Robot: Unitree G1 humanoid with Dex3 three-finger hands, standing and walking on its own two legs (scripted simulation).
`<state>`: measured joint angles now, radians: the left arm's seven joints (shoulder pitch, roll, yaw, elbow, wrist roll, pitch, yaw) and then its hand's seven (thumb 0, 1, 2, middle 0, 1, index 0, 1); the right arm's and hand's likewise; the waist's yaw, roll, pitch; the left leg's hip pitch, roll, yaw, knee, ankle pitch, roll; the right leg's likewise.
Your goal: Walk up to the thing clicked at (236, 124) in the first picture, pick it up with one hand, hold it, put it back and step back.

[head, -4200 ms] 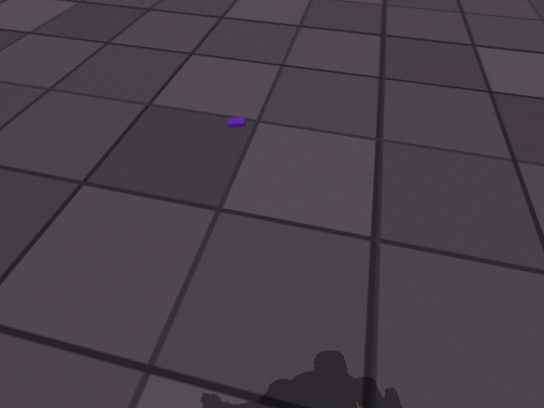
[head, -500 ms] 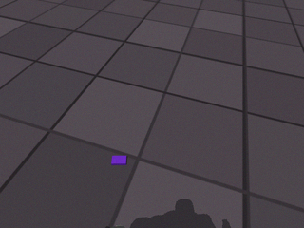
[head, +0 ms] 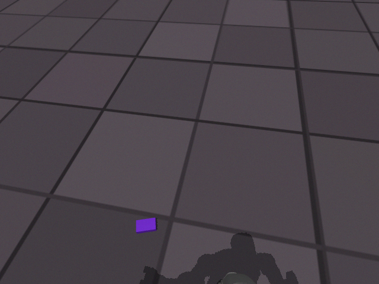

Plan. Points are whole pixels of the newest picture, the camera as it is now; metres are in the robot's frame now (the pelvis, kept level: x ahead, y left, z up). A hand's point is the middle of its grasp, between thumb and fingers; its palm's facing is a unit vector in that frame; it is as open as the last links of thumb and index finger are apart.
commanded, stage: walk up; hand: left
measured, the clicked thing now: (146, 225) +0.51 +0.25 -0.74
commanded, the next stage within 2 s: stand in 1.78 s
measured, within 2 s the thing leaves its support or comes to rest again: neither
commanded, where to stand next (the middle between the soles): +0.13 +0.01 m, yaw +1 degrees
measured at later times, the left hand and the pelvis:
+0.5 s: hand out of the picture +0.13 +0.28 -0.16, palm faces +0.01 -0.95 -0.32, open 7.4 cm; pelvis +0.05 +0.02 +0.00, yaw +1 degrees
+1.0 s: hand out of the picture +0.11 +0.28 -0.13, palm faces +0.05 -0.93 -0.36, open 7.4 cm; pelvis +0.07 +0.01 +0.02, yaw +2 degrees
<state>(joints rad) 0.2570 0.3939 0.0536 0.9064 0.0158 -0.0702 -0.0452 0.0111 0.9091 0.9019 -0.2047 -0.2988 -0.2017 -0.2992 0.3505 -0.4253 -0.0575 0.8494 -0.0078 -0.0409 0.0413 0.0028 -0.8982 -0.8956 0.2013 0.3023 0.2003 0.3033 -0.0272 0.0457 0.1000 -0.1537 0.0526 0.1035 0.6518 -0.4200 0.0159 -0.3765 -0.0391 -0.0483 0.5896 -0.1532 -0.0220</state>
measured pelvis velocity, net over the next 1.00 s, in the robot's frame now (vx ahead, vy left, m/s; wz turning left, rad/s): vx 0.07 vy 0.01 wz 0.03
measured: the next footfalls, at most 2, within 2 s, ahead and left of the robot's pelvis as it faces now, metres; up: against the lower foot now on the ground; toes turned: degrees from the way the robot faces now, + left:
left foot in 0.38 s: +0.15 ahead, +0.14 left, +0.00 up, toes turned +1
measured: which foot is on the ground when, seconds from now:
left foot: down 0.00-0.00, up 0.02-0.36, down 0.38-1.00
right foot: down 0.00-1.00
